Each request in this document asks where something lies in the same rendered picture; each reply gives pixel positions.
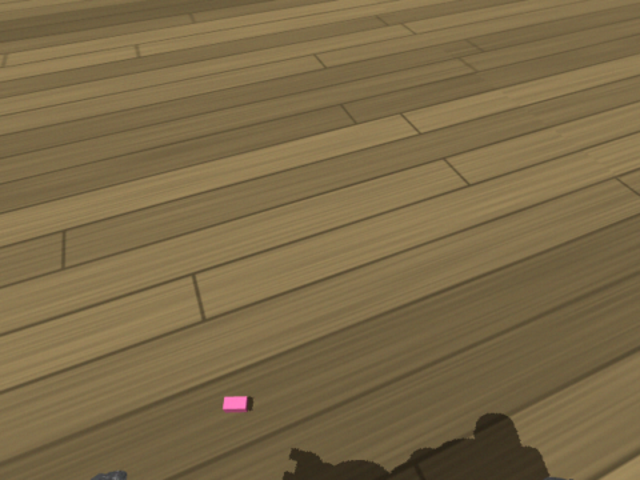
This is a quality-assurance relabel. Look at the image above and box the small box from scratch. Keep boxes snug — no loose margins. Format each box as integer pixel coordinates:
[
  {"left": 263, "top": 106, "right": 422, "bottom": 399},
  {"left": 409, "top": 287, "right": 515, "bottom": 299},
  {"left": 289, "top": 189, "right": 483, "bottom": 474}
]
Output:
[{"left": 223, "top": 396, "right": 249, "bottom": 413}]

